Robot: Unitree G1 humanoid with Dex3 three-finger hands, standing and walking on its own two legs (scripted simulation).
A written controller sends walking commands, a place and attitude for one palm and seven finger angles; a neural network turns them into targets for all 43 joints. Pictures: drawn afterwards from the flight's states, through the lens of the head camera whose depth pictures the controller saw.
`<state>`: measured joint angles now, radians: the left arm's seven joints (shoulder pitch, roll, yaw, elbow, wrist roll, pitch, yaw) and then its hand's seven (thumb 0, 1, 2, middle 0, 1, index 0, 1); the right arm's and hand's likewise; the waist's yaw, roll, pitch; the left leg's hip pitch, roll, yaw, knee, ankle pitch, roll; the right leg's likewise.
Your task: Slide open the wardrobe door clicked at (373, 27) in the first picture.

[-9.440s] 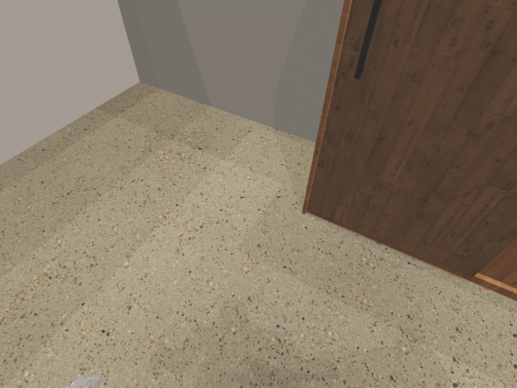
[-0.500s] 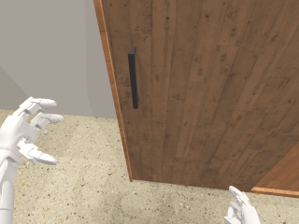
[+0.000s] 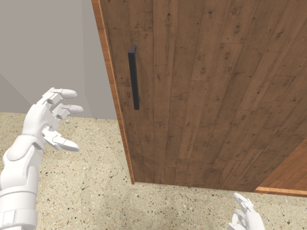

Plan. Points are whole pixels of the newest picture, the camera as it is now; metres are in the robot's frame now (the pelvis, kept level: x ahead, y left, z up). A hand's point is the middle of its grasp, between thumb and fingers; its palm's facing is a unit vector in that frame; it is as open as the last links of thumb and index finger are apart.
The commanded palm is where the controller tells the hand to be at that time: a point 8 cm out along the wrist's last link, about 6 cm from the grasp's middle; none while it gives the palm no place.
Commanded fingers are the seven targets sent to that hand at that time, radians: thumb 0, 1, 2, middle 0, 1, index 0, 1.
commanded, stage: move the hooked fingers beside the handle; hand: left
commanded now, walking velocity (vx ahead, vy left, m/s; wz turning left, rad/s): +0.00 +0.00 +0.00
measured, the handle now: (135, 80) +0.53 +0.11 +0.13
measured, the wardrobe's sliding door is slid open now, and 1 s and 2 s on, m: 0.00 0.00 0.00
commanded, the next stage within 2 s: none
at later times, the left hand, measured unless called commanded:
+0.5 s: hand (90, 106) +0.38 +0.20 +0.14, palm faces -0.02 -1.00 -0.01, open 14.0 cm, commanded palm +0.36 +0.26 +0.14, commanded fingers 0.00 -0.50 0.30 -0.30 -1.20 -0.30 -1.20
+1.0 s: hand (104, 96) +0.43 +0.18 +0.14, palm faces -0.02 -1.00 +0.01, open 14.0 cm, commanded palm +0.41 +0.23 +0.13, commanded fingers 0.00 -0.50 0.30 -0.30 -1.20 -0.30 -1.20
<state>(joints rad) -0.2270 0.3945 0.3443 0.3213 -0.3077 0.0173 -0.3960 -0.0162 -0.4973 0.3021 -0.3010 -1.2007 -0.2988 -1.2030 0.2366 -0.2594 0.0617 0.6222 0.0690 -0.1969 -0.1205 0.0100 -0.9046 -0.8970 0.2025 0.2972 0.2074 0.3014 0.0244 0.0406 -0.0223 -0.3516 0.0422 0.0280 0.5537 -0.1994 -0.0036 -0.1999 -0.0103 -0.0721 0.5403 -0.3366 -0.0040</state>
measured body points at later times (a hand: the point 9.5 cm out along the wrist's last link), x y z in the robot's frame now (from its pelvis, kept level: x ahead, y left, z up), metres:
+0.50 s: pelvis +0.00 +0.00 +0.00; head +0.01 -0.01 +0.45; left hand +0.37 +0.26 +0.14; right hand +0.14 -0.25 -0.09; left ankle +0.06 +0.12 -0.73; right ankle -0.03 -0.11 -0.73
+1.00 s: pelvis +0.01 +0.00 -0.01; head +0.02 +0.00 +0.44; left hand +0.42 +0.23 +0.14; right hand +0.10 -0.26 -0.11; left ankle +0.06 +0.12 -0.73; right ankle -0.03 -0.11 -0.73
